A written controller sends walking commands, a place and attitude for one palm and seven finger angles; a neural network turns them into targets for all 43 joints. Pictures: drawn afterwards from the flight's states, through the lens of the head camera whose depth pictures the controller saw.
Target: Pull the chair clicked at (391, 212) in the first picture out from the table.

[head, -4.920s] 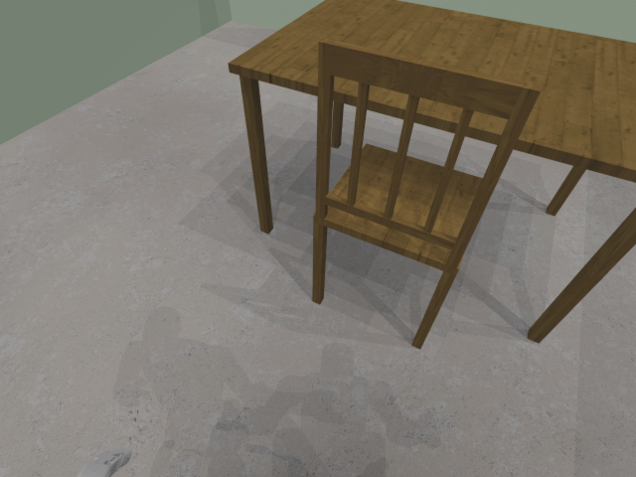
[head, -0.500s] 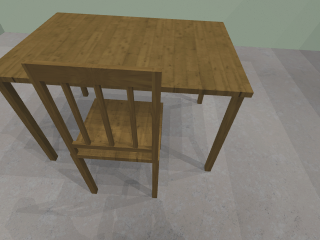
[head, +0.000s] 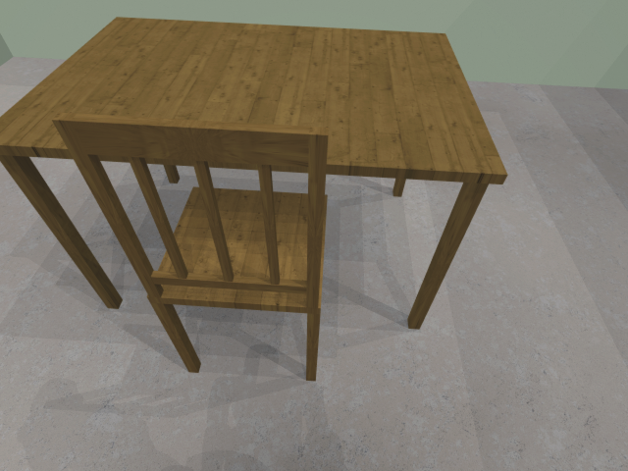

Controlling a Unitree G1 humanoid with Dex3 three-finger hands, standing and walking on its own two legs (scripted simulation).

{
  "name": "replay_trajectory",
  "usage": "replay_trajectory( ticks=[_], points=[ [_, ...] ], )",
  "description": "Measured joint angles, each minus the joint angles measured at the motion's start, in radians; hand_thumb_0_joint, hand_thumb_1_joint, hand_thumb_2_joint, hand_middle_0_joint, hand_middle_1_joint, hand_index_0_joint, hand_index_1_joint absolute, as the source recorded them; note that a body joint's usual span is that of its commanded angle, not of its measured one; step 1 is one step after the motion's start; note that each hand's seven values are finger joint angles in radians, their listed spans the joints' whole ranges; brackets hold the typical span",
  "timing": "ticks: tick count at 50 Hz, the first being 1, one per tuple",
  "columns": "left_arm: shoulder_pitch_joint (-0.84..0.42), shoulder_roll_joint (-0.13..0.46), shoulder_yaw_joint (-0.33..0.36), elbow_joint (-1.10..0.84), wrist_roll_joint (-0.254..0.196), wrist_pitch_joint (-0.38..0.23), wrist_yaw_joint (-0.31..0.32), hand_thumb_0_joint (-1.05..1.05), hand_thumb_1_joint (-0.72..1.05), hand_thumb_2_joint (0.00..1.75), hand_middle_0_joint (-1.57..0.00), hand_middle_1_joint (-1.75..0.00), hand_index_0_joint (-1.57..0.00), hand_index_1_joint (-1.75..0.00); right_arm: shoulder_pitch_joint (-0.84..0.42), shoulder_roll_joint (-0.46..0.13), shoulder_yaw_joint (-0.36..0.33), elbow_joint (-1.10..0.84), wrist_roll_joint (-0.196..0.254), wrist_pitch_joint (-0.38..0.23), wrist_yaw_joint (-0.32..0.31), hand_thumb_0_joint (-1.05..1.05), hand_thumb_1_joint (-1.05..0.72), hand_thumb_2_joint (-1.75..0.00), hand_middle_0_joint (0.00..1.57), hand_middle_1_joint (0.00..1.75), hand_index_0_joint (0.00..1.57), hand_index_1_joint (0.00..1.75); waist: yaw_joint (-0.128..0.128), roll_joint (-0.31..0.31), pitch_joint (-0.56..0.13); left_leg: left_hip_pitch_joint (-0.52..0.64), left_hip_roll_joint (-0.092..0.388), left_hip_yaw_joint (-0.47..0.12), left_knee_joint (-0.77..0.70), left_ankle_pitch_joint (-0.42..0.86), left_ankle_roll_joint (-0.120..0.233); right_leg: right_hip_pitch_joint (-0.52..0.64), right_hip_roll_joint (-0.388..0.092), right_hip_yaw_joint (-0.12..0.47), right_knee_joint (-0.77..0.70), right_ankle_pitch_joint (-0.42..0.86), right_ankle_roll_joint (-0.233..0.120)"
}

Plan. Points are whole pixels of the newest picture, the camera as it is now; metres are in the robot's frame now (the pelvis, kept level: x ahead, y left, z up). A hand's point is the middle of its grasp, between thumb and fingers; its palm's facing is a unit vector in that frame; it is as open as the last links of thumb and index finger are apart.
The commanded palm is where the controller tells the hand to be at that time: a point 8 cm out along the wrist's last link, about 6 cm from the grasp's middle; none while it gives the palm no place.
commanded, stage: look again from close up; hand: left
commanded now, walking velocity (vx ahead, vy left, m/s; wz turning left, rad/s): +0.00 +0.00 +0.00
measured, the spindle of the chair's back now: (216, 228) +0.54 +0.23 -0.07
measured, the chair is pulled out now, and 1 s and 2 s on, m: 0.00 0.00 0.00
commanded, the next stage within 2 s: none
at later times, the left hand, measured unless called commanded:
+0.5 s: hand out of the picture +0.02 +0.21 -0.18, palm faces +0.04 -0.98 -0.20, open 7.3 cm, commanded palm none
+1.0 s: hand out of the picture -0.03 +0.19 -0.18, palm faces +0.06 -0.99 -0.15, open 7.3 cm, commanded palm none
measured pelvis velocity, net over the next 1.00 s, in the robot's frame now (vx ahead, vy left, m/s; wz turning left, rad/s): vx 0.00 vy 0.05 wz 0.01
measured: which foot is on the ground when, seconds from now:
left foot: down 0.00-1.00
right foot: down 0.00-1.00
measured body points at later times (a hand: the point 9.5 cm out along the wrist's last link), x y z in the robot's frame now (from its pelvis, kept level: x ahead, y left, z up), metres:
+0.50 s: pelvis +0.01 +0.04 -0.01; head +0.01 +0.04 +0.44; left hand +0.02 +0.27 -0.16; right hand +0.01 -0.17 -0.17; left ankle -0.01 +0.12 -0.74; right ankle +0.04 -0.09 -0.74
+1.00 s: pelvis +0.00 +0.05 +0.00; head +0.00 +0.05 +0.45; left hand -0.03 +0.25 -0.17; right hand -0.01 -0.16 -0.17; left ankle -0.01 +0.12 -0.74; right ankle +0.04 -0.09 -0.74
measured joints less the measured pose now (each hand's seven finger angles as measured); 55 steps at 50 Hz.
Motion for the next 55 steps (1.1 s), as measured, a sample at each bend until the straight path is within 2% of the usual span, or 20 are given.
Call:
replay_trajectory(
  ticks=[3, 5, 7, 11, 17, 24, 37, 55],
  points=[
    [-0.010, -0.004, -0.002, -0.003, 0.000, -0.005, 0.002, 0.00, 0.91, 0.89, -0.19, -0.30, -0.20, -0.30, -0.002, 0.007, 0.002, -0.001, 0.001, -0.006, -0.001, 0.00, -0.91, -0.90, 0.19, 0.30, 0.20, 0.30, -0.003, -0.001, -0.002, 0.005, -0.003, 0.002, -0.001, -0.004, 0.003, 0.003, -0.003, 0.002, 0.004, -0.006, 0.004],
    [-0.021, -0.008, -0.018, -0.012, 0.004, -0.023, 0.015, 0.00, 0.91, 0.89, -0.20, -0.30, -0.20, -0.30, -0.018, 0.000, 0.007, -0.016, 0.006, -0.006, 0.010, 0.00, -0.91, -0.90, 0.19, 0.30, 0.20, 0.30, -0.002, 0.016, 0.009, -0.025, 0.007, 0.003, 0.055, -0.030, 0.003, -0.009, 0.004, 0.001, 0.020, -0.010, 0.006],
    [-0.026, -0.009, -0.026, -0.025, 0.005, -0.035, 0.017, 0.00, 0.91, 0.89, -0.20, -0.30, -0.20, -0.30, -0.037, -0.008, 0.006, -0.045, 0.004, -0.010, 0.012, 0.00, -0.91, -0.90, 0.19, 0.30, 0.20, 0.30, -0.014, 0.027, 0.021, -0.043, 0.006, 0.004, 0.098, -0.052, 0.009, -0.022, 0.002, 0.001, 0.049, -0.022, 0.008],
    [-0.031, 0.010, -0.027, -0.032, 0.005, -0.021, 0.014, 0.01, 0.91, 0.89, -0.20, -0.30, -0.20, -0.30, -0.047, -0.014, 0.005, -0.076, -0.003, -0.020, 0.012, 0.01, -0.91, -0.90, 0.19, 0.30, 0.20, 0.30, -0.033, 0.033, -0.005, -0.049, -0.011, 0.001, 0.130, -0.074, 0.023, -0.033, -0.017, 0.001, 0.096, -0.055, 0.021],
    [-0.047, 0.044, -0.021, -0.062, 0.002, -0.018, 0.011, 0.01, 0.92, 0.89, -0.20, -0.30, -0.20, -0.30, -0.039, -0.033, 0.010, -0.081, -0.003, -0.027, 0.014, 0.02, -0.93, -0.90, 0.19, 0.30, 0.20, 0.30, -0.022, 0.030, -0.030, -0.033, -0.035, 0.007, 0.117, -0.077, 0.043, -0.027, -0.041, 0.009, 0.110, -0.069, 0.041],
    [-0.068, 0.056, -0.020, -0.080, -0.002, -0.018, 0.011, 0.01, 0.92, 0.90, -0.19, -0.30, -0.20, -0.30, -0.052, -0.042, 0.017, -0.076, 0.000, -0.039, 0.015, 0.01, -0.92, -0.90, 0.19, 0.30, 0.20, 0.30, -0.016, 0.021, -0.005, -0.009, -0.057, 0.014, 0.079, -0.057, 0.059, -0.014, -0.060, 0.018, 0.093, -0.060, 0.057],
    [-0.044, 0.035, -0.023, -0.062, 0.000, -0.005, 0.009, 0.01, 0.92, 0.90, -0.19, -0.30, -0.20, -0.30, -0.073, -0.039, 0.019, -0.047, 0.005, -0.033, 0.014, 0.00, -0.91, -0.90, 0.19, 0.30, 0.20, 0.30, -0.011, 0.010, 0.014, 0.024, -0.070, 0.020, 0.050, -0.042, 0.070, 0.014, -0.072, 0.025, 0.076, -0.049, 0.070],
    [0.004, 0.010, -0.026, -0.053, 0.004, -0.011, 0.010, 0.00, 0.91, 0.89, -0.19, -0.30, -0.20, -0.30, -0.064, -0.019, 0.016, -0.023, 0.007, -0.026, 0.016, 0.00, -0.91, -0.90, 0.19, 0.30, 0.20, 0.30, -0.006, 0.001, 0.011, 0.018, -0.066, 0.017, 0.027, -0.019, 0.064, 0.009, -0.067, 0.022, 0.052, -0.027, 0.063]
  ],
)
